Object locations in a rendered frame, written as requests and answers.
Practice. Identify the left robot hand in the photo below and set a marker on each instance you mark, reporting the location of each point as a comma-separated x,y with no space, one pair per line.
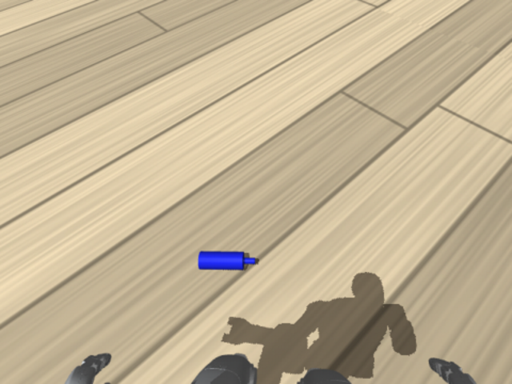
89,368

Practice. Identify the bottle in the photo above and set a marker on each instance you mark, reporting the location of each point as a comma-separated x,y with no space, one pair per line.
223,260

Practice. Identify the right robot hand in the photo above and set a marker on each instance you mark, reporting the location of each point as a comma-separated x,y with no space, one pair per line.
450,372

